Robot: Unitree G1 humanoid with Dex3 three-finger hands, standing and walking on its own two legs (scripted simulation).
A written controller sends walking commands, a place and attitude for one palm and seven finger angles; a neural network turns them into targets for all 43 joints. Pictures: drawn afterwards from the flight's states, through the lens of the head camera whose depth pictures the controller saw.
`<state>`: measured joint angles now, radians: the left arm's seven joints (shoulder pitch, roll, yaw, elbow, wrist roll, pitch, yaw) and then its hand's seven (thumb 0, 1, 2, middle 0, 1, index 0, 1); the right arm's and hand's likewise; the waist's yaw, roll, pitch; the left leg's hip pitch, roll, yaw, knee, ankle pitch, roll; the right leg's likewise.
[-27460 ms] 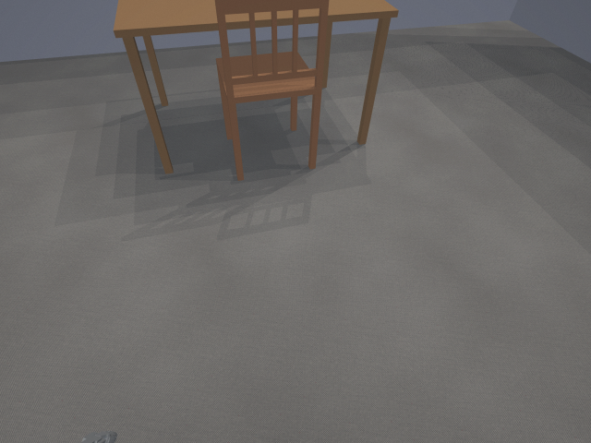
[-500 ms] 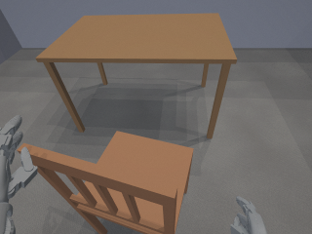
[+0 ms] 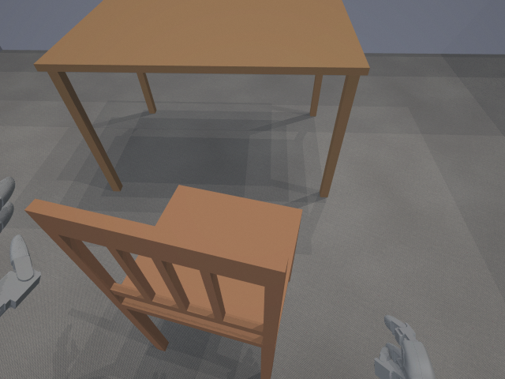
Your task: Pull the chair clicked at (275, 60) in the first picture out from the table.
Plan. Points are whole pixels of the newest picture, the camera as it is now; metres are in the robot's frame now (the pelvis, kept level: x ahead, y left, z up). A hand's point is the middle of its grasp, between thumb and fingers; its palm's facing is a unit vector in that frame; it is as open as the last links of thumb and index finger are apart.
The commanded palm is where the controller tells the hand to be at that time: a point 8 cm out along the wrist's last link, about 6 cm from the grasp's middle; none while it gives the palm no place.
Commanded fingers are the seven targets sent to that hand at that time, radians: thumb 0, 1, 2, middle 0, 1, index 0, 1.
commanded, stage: step back with the hand held close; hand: left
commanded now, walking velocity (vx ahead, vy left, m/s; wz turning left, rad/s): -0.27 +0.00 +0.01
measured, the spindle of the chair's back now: (173, 283) +0.30 +0.19 -0.10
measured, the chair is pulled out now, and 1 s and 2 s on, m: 0.66 0.66 0.66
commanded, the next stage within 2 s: stop stepping back and stand still in 1.28 s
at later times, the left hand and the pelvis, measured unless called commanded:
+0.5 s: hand (6, 308) +0.16 +0.27 +0.16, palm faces +0.48 -0.74 -0.47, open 7.4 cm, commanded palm +0.09 +0.30 +0.18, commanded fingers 0.00 0.90 0.90 -0.20 -0.30 -0.20 -0.30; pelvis -0.04 +0.00 -0.01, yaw +1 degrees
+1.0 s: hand out of the picture +0.13 +0.26 +0.17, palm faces +0.43 -0.74 -0.51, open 7.4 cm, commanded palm +0.06 +0.31 +0.18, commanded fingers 0.00 0.90 0.90 -0.20 -0.30 -0.20 -0.30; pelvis -0.07 +0.00 -0.01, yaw +2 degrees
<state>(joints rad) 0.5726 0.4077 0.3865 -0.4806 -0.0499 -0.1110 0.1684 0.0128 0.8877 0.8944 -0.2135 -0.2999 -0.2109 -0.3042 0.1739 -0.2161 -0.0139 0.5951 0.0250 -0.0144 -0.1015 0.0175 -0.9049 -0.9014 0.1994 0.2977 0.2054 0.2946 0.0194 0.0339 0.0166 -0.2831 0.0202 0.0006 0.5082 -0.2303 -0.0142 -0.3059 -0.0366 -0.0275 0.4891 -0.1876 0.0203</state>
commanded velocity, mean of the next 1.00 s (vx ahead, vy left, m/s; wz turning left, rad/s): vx -0.37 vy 0.00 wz -0.02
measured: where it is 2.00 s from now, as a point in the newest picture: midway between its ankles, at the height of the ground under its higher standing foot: outside the picture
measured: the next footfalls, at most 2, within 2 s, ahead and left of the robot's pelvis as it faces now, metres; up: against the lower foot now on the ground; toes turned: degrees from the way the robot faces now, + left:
right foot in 1.18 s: -0.08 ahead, -0.15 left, +0.00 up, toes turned -3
left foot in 1.46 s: -0.12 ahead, +0.09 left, +0.01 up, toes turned -1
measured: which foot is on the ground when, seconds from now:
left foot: down 0.00-1.00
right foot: down 0.00-0.98, up 1.00-1.00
